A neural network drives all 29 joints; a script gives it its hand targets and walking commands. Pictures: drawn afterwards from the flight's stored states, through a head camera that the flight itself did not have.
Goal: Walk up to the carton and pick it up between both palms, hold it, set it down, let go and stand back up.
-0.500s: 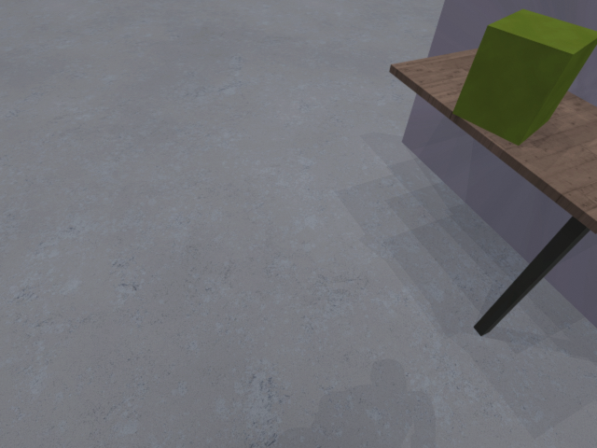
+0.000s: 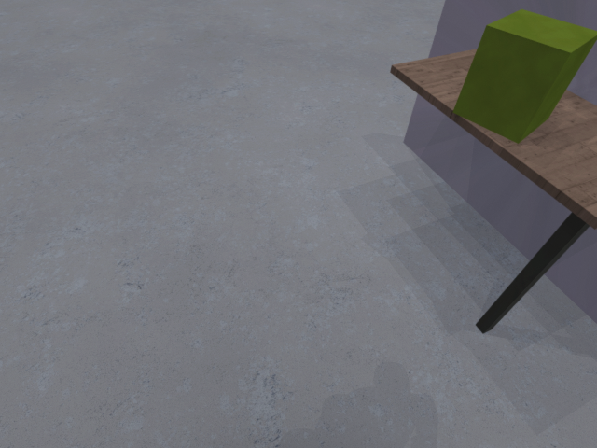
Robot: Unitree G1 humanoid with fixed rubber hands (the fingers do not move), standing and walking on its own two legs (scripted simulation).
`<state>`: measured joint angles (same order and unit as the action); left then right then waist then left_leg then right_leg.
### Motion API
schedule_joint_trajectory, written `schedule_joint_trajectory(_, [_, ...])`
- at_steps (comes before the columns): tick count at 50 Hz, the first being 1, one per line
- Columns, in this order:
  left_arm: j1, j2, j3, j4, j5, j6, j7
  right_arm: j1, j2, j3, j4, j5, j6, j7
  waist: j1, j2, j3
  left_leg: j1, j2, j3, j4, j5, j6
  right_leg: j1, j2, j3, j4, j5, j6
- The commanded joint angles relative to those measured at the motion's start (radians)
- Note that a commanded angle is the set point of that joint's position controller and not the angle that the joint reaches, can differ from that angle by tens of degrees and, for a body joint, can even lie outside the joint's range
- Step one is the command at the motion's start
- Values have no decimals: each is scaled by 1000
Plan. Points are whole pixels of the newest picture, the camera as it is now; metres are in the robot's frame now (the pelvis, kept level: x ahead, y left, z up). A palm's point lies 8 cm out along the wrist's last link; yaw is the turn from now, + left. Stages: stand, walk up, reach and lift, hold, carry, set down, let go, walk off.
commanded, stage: stand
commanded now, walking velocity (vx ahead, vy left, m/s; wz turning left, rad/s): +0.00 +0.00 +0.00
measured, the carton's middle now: (519, 76) +1.04 -0.63 +0.01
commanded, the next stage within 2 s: none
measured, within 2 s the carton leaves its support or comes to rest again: neither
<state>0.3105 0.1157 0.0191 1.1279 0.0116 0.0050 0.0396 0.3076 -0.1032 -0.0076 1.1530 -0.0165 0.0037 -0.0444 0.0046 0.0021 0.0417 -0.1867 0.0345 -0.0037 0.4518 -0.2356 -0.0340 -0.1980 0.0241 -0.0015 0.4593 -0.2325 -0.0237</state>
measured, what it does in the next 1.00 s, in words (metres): stands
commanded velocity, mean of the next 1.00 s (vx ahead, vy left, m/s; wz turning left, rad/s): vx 0.00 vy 0.00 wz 0.00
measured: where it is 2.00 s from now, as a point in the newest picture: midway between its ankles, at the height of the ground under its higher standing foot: outside the picture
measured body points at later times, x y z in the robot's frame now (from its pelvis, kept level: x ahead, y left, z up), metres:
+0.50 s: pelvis +0.00 +0.01 +0.00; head +0.01 +0.02 +0.45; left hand -0.03 +0.21 -0.17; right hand -0.04 -0.19 -0.16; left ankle +0.00 +0.14 -0.74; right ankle +0.01 -0.10 -0.74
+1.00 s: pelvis +0.00 +0.01 +0.00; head +0.01 +0.01 +0.45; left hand -0.03 +0.21 -0.16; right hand -0.03 -0.19 -0.16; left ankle +0.00 +0.14 -0.74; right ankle +0.01 -0.10 -0.74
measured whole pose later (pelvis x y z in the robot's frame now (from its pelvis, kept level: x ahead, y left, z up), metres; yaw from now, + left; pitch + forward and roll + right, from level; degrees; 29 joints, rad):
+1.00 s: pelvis +0.00 +0.01 +0.00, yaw +0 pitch -1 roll +0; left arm 0.34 0.09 0.01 1.14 0.01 0.00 0.04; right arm 0.33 -0.09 -0.01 1.15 -0.01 0.00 -0.04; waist 0.00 0.00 0.03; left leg -0.19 0.03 0.00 0.44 -0.23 -0.02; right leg -0.20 0.01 0.01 0.44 -0.22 -0.01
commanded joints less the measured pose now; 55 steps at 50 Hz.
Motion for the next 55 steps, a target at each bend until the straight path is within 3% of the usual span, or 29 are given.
schedule_joint_trajectory(1, [49,79,10,-22,3,-11,2,103,-71,-11,4,-3,-3,-5,-11,-27,70,-19,47,-24,-62,72,37,-64,-98,105,-144,-3,-10])
schedule_joint_trajectory(2, [60,50,8,-4,-5,-8,0,87,-74,-12,-5,1,-8,-2,4,1,48,-73,47,-49,-80,24,45,2,-76,81,-114,37,-13])
schedule_joint_trajectory(3, [44,109,13,-4,-1,-10,1,115,-108,-22,0,0,-7,3,-32,-40,37,-38,37,-30,-82,46,39,-33,-91,97,-127,-7,-4])
schedule_joint_trajectory(6, [98,74,13,4,-9,4,13,80,-59,-13,0,-7,-14,0,5,54,66,-62,52,-76,-84,-33,53,-59,-76,87,-98,-19,-10])
schedule_joint_trajectory(7, [73,90,17,-1,4,-3,7,82,-93,-20,-13,-1,-14,3,-3,-34,58,-75,37,-38,-95,4,38,-27,-83,93,-105,-7,-1])
schedule_joint_trajectory(8, [35,112,27,-19,3,-7,6,93,-59,-14,-12,-6,-14,4,-13,2,36,-53,48,-34,-77,28,35,-38,-106,116,-112,-43,-12])
schedule_joint_trajectory(10, [80,117,29,-10,-2,-9,4,118,-40,-8,3,-4,-12,1,7,26,66,-83,46,-37,-95,42,45,-4,-98,101,-102,-1,-15])
schedule_joint_trajectory(12, [68,59,4,0,4,-4,-1,132,-55,-6,2,2,-12,2,-11,-68,45,-47,47,-43,-72,50,53,-37,-93,96,-109,8,-6])
schedule_joint_trajectory(16, [99,69,10,-3,-2,-16,-4,92,-38,-6,-8,-4,-8,-3,13,27,21,-36,46,-44,-90,54,45,-25,-79,77,-86,33,-4])
schedule_joint_trajectory(17, [102,44,-5,16,1,-13,4,105,-86,-17,-7,-2,-15,-4,-5,-12,53,-15,55,-54,-71,41,45,-68,-74,80,-105,50,-1])
schedule_joint_trajectory(19, [79,68,3,-6,1,-19,1,123,-63,-16,2,8,-6,1,-16,6,84,-68,32,-30,-71,25,42,-63,-96,111,-117,-11,-9])
schedule_joint_trajectory(21, [88,78,14,-3,-5,-13,6,116,-49,-10,-3,5,-6,0,-1,-22,64,-58,42,-27,-63,19,44,-57,-101,121,-134,1,-14])
schedule_joint_trajectory(25, [68,55,4,-19,-1,-21,3,110,-82,-18,-1,2,-18,0,-12,45,10,-29,46,-36,-96,27,52,-32,-89,102,-100,52,-18])
schedule_joint_trajectory(29, [118,7,-8,5,-2,-18,7,113,-48,-4,-7,4,-16,-2,9,-16,44,-46,65,-60,-116,62,54,-14,-97,97,-91,89,-18])
schedule_joint_trajectory(31, [101,49,4,-7,2,-12,6,115,-80,-11,-9,-7,-17,-1,11,26,71,-74,56,-66,-117,-16,56,-25,-86,92,-97,57,-5])
schedule_joint_trajectory(32, [89,59,9,-3,-1,-9,6,103,-27,1,-11,0,-10,-5,19,-11,83,-110,53,-69,-130,-26,50,-4,-97,94,-98,26,-8])
schedule_joint_trajectory(34, [68,41,0,-8,-2,-15,-6,105,-67,-11,-23,13,-17,0,-3,-5,42,-64,53,-52,-118,0,50,-26,-89,92,-74,55,0])
schedule_joint_trajectory(35, [105,37,0,4,4,-7,-2,88,-81,-13,-12,-2,-21,-3,23,40,36,-54,58,-51,-130,-31,48,-24,-90,99,-99,29,-6])
schedule_joint_trajectory(37, [59,80,12,-9,0,-16,2,104,-61,-13,-14,5,-21,2,-16,7,55,-18,60,-52,-108,51,56,-54,-87,92,-94,69,0])
schedule_joint_trajectory(38, [114,21,-8,-5,-5,-24,6,104,-111,-29,-20,4,-14,3,-5,34,31,-37,63,-71,-116,4,49,-34,-77,69,-80,76,11])
schedule_joint_trajectory(39, [122,32,-3,10,-6,-20,0,130,-35,-11,-13,9,-10,3,3,-8,72,-55,48,-49,-112,24,45,-62,-85,79,-101,61,5])
schedule_joint_trajectory(40, [92,17,-7,6,-8,-16,3,144,-51,-17,-7,8,-10,9,-18,-11,73,-39,45,-47,-107,10,41,-74,-84,90,-82,37,2])
schedule_joint_trajectory(42, [106,41,-3,12,-1,-13,2,149,-71,-23,2,6,-10,5,-13,-36,53,-39,41,-46,-91,44,46,-58,-81,74,-91,44,8])
schedule_joint_trajectory(46, [99,54,2,4,7,-16,9,75,-36,-17,-30,5,-16,8,-8,14,17,-18,36,-33,-79,55,44,-46,-92,100,-113,27,-1])
schedule_joint_trajectory(48, [70,71,13,-4,3,-21,4,95,-18,-12,-19,4,-11,6,-17,-28,34,-20,46,-39,-84,99,44,-38,-103,89,-125,58,3])
schedule_joint_trajectory(51, [125,77,13,7,4,-24,13,150,-68,-25,-2,0,-11,-1,-17,9,54,17,45,-26,-90,102,41,-51,-96,86,-121,67,4])
schedule_joint_trajectory(52, [98,34,-5,2,-2,-28,6,114,-75,-24,-7,4,-7,4,-17,-39,48,-6,46,-34,-79,91,45,-51,-86,83,-125,40,4])
schedule_joint_trajectory(54, [101,15,-12,-9,-4,-30,0,132,-100,-34,-2,2,0,-1,-2,-35,52,-45,51,-55,-81,15,55,-42,-91,91,-144,43,-1])
schedule_joint_trajectory(55, [98,9,-15,4,-8,-27,-1,122,-52,-24,-3,0,-4,5,-15,-10,30,-26,34,-38,-62,55,51,-24,-92,92,-117,50,-4])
